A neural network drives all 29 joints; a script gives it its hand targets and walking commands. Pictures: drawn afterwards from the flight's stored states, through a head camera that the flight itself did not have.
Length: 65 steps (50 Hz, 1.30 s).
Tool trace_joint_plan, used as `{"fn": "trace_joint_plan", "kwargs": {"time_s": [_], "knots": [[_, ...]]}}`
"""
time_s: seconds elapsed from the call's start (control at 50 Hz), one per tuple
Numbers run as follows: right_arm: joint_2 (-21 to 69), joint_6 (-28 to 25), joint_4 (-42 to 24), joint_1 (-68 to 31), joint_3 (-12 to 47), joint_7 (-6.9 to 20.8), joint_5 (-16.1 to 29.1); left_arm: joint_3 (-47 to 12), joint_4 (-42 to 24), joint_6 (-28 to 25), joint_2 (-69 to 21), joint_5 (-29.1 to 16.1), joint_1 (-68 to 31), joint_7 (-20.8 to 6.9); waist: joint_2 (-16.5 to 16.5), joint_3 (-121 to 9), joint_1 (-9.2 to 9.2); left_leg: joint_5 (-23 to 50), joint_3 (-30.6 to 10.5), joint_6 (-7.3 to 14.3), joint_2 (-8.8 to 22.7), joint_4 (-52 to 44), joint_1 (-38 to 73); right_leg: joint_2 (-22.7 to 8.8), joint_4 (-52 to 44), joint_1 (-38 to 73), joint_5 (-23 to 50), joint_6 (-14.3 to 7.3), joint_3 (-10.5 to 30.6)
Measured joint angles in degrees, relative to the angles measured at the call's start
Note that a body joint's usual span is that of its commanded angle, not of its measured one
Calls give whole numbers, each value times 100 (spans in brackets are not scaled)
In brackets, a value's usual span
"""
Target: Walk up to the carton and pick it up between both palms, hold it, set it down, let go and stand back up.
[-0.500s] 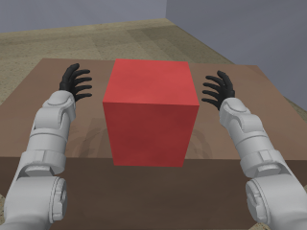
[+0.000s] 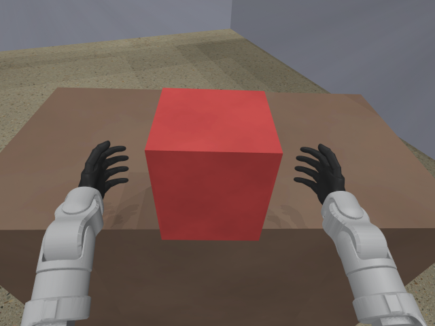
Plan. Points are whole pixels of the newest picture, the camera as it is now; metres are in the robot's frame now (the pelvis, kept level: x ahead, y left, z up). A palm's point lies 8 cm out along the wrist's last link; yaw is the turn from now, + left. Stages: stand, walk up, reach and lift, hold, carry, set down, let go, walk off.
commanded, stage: set down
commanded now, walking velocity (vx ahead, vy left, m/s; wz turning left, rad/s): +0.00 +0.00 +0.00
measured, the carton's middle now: (212, 166) +0.43 +0.02 +0.09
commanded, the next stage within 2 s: let go in 1.76 s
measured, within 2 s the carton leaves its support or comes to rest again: neither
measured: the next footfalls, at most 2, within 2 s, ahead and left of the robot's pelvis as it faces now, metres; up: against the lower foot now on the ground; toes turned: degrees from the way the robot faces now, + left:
none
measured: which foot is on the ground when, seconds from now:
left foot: down 0.00-1.00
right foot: down 0.00-1.00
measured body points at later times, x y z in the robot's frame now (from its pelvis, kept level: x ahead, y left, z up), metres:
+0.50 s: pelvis +0.02 +0.00 +0.00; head +0.02 +0.01 +0.45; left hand +0.29 +0.23 +0.07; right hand +0.29 -0.19 +0.07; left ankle +0.00 +0.10 -0.75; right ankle +0.02 -0.10 -0.75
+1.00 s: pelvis +0.03 +0.00 +0.00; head +0.04 +0.01 +0.45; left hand +0.24 +0.24 +0.00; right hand +0.24 -0.20 +0.00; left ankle +0.00 +0.10 -0.75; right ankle +0.02 -0.10 -0.75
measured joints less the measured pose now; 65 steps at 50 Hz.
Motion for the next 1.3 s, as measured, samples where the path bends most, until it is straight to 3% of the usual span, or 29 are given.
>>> {"fn": "trace_joint_plan", "kwargs": {"time_s": [0.24, 0.56, 0.96, 1.3], "knots": [[185, -202, -1387, 1583, -61, 80, -259, -222, -920, -533, -84, -243, 1363, 13, 73, 6, 135, -52, 18, -4, -8, -60, 47, 2, 13, 4, -82, 2, 43], [346, -634, -2123, 3068, 27, 153, -619, -562, -1245, -1436, -42, -377, 2722, -22, 142, 123, 316, -93, -6, -32, 9, -161, 115, 33, -98, 77, -119, -18, 62], [266, -1161, -1536, 3866, 166, 392, -913, -762, -648, -1949, -22, -151, 3516, -42, 200, 259, 325, -150, -70, -32, 3, -169, 177, 40, -178, 187, -153, -11, 48], [303, -1736, -218, 3834, 63, 614, -1304, -911, 436, -2230, -76, 162, 3572, 16, 206, 339, 281, -209, -93, -24, -14, 45, 120, 18, 93, 109, -248, -6, 31]]}}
